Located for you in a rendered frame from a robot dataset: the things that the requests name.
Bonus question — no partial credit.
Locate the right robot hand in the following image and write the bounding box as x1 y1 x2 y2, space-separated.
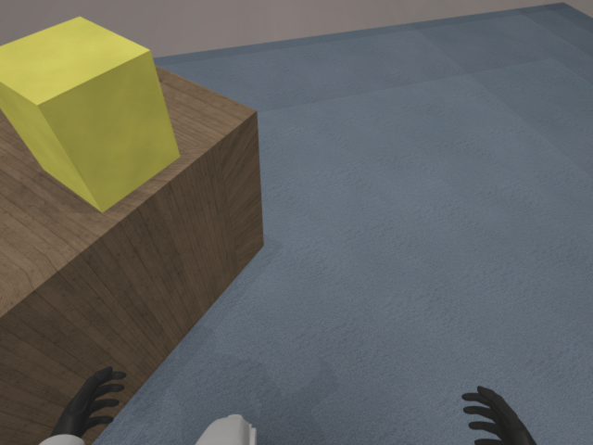
461 386 536 445

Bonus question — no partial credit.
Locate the carton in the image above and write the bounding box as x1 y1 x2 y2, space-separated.
0 17 180 212

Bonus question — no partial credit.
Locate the left robot hand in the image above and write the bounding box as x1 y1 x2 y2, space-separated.
50 366 126 438

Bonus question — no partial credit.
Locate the pedestal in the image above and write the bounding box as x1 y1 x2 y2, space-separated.
0 65 264 445

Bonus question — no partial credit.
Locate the left robot thigh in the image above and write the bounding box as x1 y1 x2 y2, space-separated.
196 417 257 445

